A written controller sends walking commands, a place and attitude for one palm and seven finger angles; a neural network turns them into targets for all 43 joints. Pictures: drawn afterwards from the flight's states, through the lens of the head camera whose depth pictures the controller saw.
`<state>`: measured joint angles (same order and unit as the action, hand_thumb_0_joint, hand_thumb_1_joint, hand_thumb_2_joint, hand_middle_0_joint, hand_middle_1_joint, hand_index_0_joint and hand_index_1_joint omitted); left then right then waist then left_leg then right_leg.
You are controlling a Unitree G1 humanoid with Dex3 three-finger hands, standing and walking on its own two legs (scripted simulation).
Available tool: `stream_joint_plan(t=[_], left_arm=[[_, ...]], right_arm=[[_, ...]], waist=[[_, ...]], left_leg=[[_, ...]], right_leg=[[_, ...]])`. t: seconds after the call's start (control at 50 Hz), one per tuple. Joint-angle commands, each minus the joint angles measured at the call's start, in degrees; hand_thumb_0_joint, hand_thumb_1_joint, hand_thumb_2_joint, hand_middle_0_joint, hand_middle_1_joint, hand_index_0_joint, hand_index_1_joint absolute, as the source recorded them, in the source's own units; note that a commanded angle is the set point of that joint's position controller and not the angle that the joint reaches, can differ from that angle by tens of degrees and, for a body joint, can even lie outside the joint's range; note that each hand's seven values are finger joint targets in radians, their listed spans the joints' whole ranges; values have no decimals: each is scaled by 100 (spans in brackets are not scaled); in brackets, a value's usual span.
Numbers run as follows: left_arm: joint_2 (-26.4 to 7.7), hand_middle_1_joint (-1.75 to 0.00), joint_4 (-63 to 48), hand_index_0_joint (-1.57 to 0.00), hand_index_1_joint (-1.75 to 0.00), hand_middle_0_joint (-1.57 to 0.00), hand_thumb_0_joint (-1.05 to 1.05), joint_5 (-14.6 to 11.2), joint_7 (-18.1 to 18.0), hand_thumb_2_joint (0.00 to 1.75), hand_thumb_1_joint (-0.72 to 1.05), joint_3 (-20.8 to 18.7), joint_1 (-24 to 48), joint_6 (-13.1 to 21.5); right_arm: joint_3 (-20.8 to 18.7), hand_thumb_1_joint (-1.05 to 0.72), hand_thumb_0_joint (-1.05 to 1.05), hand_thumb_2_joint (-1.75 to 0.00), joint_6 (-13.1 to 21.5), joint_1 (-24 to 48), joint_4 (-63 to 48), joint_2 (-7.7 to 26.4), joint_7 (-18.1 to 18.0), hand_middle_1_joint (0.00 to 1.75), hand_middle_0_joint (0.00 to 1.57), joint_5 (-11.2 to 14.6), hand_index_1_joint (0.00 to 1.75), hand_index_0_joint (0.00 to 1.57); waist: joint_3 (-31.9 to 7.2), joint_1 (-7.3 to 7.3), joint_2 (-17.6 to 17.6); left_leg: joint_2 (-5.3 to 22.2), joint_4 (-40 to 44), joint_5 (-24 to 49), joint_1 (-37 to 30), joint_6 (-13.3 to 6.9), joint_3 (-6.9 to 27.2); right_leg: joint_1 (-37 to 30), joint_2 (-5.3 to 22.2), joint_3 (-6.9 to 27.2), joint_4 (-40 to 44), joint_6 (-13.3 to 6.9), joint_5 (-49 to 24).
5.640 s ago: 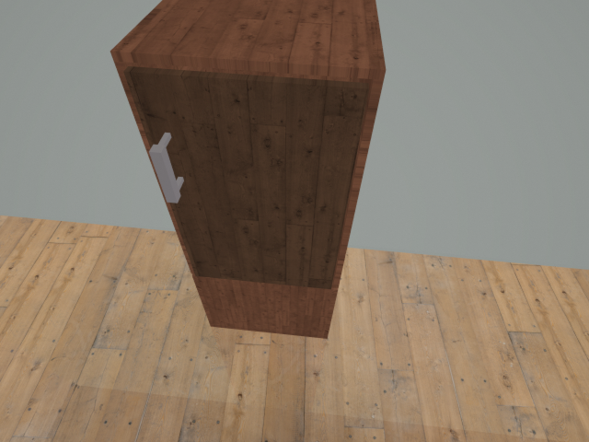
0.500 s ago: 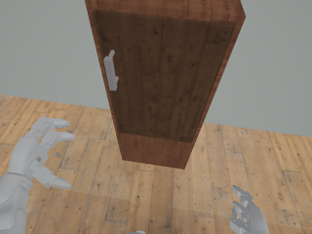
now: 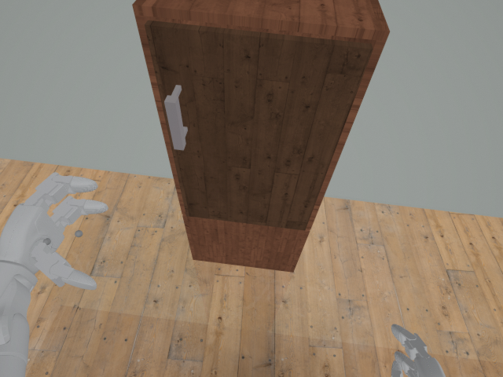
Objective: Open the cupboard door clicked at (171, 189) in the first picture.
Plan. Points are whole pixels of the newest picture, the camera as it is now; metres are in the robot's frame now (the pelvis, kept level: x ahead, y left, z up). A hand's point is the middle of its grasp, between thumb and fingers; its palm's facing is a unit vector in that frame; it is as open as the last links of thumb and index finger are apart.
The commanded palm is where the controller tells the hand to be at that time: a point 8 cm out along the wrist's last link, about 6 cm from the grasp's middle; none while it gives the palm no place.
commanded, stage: raise the hand with hooked fingers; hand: left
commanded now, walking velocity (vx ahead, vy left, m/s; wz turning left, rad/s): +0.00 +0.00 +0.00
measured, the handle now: (178, 118) +0.58 +0.19 +0.06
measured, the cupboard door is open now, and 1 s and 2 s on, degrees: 0 0 0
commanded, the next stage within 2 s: move the hooked fingers beside the handle in 0.20 s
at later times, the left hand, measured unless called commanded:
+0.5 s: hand (89, 224) +0.30 +0.26 +0.08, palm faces +0.00 -1.00 -0.02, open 14.0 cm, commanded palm +0.29 +0.31 +0.08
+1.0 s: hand (111, 175) +0.40 +0.26 +0.08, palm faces -0.03 -1.00 +0.00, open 14.0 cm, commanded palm +0.38 +0.31 +0.08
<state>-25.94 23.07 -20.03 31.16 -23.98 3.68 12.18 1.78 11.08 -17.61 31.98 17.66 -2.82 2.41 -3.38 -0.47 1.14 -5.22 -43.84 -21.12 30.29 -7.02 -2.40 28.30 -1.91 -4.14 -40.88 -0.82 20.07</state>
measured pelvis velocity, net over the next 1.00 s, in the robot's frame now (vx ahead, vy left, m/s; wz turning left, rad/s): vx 0.00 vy -0.04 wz -0.03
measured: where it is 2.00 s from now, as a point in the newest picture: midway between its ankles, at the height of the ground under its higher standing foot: outside the picture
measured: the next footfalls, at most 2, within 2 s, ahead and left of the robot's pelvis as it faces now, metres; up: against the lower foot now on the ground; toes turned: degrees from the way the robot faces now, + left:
none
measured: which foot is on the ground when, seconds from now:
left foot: down 0.00-1.00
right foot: down 0.00-1.00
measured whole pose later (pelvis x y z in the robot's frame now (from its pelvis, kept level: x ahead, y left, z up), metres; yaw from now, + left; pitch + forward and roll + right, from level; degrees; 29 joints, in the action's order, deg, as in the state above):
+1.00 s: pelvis +0.00 -0.04 -0.01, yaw -2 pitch +14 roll -3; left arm -37.9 57.2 -16.0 36.7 -30.7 31.0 18.1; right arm 2.9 3.9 -20.9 33.8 18.1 -3.6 3.3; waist -4.4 -4.6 0.3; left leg -1.9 -49.4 -23.2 40.5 -5.4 -2.2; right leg 38.4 -5.0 -4.7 -45.0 -3.8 21.0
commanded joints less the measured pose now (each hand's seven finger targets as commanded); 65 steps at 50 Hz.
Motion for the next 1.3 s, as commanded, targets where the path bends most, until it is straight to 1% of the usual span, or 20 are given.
stream_joint_plan(t=[0.0, 0.1, 0.28, 0.36, 0.4, 0.46, 0.54, 0.58, 0.64, 0.72, 0.74, 0.8, 0.84, 0.9, 0.98, 1.08, 1.12, 1.18, 1.22, 1.28], left_arm=[[-1539, -120, -1207, -30, -120, -30, 0, -142, -79, 30, -50, -536, 1289, 437], [-1499, -120, -1049, -30, -120, -30, 0, -125, -1, 30, -50, -443, 1351, 375], [-1518, -120, -946, -30, -120, -30, 0, -198, 56, 30, -50, -499, 1378, 414], [-1790, -120, -439, -30, -120, -30, 0, -137, 91, 30, -50, -575, 2138, 433], [-1927, -120, -217, -30, -120, -30, 0, -77, 149, 30, -50, -536, 2705, 504], [-2108, -120, 81, -30, -120, -30, 0, -85, 258, 30, -50, -644, 2747, 578], [-2131, -120, 731, -30, -120, -30, 0, -74, 413, 30, -50, -485, 3340, 559], [-2506, -120, 1135, -30, -120, -30, 0, -1, 443, 30, -50, -723, 3455, 550], [-2418, -120, 1152, -30, -120, -30, 0, 11, 468, 30, -50, -551, 3819, 635], [-2698, -120, 1586, -30, -120, -30, 0, 98, 446, 30, -50, -733, 3981, 721], [-2888, -120, 1700, -30, -120, -30, 0, 62, 452, 30, -50, -950, 3848, 727], [-3012, -120, 1918, -30, -120, -30, 0, 173, 488, 30, -50, -928, 4134, 781], [-3094, -120, 2051, -30, -120, -30, 0, 189, 501, 30, -50, -950, 4403, 839], [-3346, -120, 2295, -30, -120, -30, 0, 229, 535, 30, -50, -1141, 4422, 937], [-3172, -120, 2293, -30, -120, -30, 0, 269, 625, 30, -50, -916, 4623, 1014], [-3283, -120, 2844, -30, -120, -30, 0, 337, 597, 30, -50, -890, 5100, 948], [-3147, -120, 2722, -30, -120, -30, 0, 434, 532, 30, -50, -685, 5404, 1006], [-3163, -120, 2482, -30, -120, -30, 0, 462, 428, 30, -50, -739, 5442, 1141], [-2914, -120, 2709, -30, -120, -30, 0, 482, 381, 30, -50, -540, 5603, 1098], [-3200, -120, 3020, -30, -120, -30, 0, 591, 283, 30, -50, -672, 5888, 1039]], right_arm=[[-346, -90, 0, -90, 290, 244, -752, 887, -68, 30, 20, 12, 30, 20], [-319, -90, 0, -90, 279, 312, -777, 867, -120, 30, 20, 43, 30, 20], [-273, -90, 0, -90, 301, 353, -766, 802, -144, 30, 20, 47, 30, 20], [-229, -90, 0, -90, 211, 310, -656, 828, -229, 30, 20, 57, 30, 20], [-205, -90, 0, -90, 180, 297, -585, 828, -268, 30, 20, 72, 30, 20], [-200, -90, 0, -90, 156, 232, -586, 830, -263, 30, 20, 72, 30, 20], [-167, -90, 0, -90, 74, 155, -530, 866, -261, 30, 20, 93, 30, 20], [-182, -90, 0, -90, 20, 55, -488, 918, -261, 30, 20, 104, 30, 20], [-185, -90, 0, -90, -21, -15, -537, 917, -219, 30, 20, 99, 30, 20], [-214, -90, 0, -90, -155, -212, -478, 949, -179, 30, 20, 102, 30, 20], [-231, -90, 0, -90, -192, -262, -509, 968, -172, 30, 20, 85, 30, 20], [-230, -90, 0, -90, -301, -353, -479, 974, -152, 30, 20, 95, 30, 20], [-244, -90, 0, -90, -367, -438, -454, 999, -159, 30, 20, 84, 30, 20], [-265, -90, 0, -90, -464, -569, -424, 1026, -155, 30, 20, 81, 30, 20], [-285, -90, 0, -90, -593, -680, -389, 1032, -137, 30, 20, 67, 30, 20], [-290, -90, 0, -90, -771, -819, -297, 1110, -170, 30, 20, 61, 30, 20], [-285, -90, 0, -90, -807, -826, -291, 1081, -155, 30, 20, 41, 30, 20], [-337, -90, 0, -90, -901, -967, -255, 1097, -120, 30, 20, -5, 30, 20], [-327, -90, 0, -90, -980, -979, -201, 1091, -102, 30, 20, -20, 30, 20], [-318, -90, 0, -90, -1078, -1057, -165, 1150, -126, 30, 20, -33, 30, 20]], waist=[[-1343, 65, 673], [-1274, 30, 652], [-1383, 42, 401], [-1258, -72, 262], [-1240, -153, 446], [-1592, -83, 475], [-1441, -183, 371], [-1506, -164, 325], [-1772, -149, 605], [-1893, -196, 378], [-1963, -117, 216], [-2009, -188, 480], [-1996, -247, 369], [-2210, -237, 436], [-2430, -310, 819], [-2135, -452, 403], [-2218, -504, 796], [-2685, -468, 986], [-2460, -566, 847], [-2388, -590, 731]], left_leg=[[868, 903, 2099, -1775, 1050, 1523], [815, 945, 1534, -1631, 966, 1478], [645, 738, 1723, -1285, 817, 1067], [551, 641, 1261, -857, 693, 890], [545, 611, 1057, -791, 664, 877], [518, 494, 1279, -784, 621, 803], [499, 374, 1121, -440, 526, 733], [496, 304, 1086, -218, 489, 674], [487, 230, 1365, -344, 512, 672], [513, 177, 1435, -159, 468, 623], [509, 117, 1511, -40, 455, 593], [511, 103, 1533, 38, 433, 533], [530, 56, 1567, 49, 418, 561], [536, 31, 1606, 29, 409, 539], [579, 3, 2172, -506, 485, 643], [607, -8, 1937, -295, 469, 703], [623, 3, 2046, -547, 537, 762], [726, -75, 2956, -1294, 732, 957], [769, -58, 2883, -1289, 754, 1026], [762, -71, 2812, -1112, 757, 1053]], right_leg=[[427, 18, 81, 220, -175, -678], [397, 27, 115, 279, -189, -583], [-20, -2, 152, 367, -222, -901], [-101, -1, 256, 403, -227, -790], [-21, 22, 287, 403, -225, -635], [-257, 26, 363, 363, -242, -858], [-171, 25, 448, 341, -225, -834], [-228, 56, 511, 324, -205, -848], [-219, 35, 507, 206, -233, -1073], [-253, 30, 525, 155, -170, -1217], [-402, 9, 582, 118, -177, -1357], [-333, 20, 600, 89, -140, -1440], [-223, -19, 579, 55, -152, -1417], [-261, -16, 607, 43, -122, -1462], [114, -75, 475, -27, -143, -1583], [423, -90, 418, -7, -125, -1322], [653, -82, 377, -25, -141, -1216], [942, -129, 285, -98, -150, -1292], [1170, -131, 231, -77, -130, -1146], [1197, -132, 231, -109, -137, -1111]])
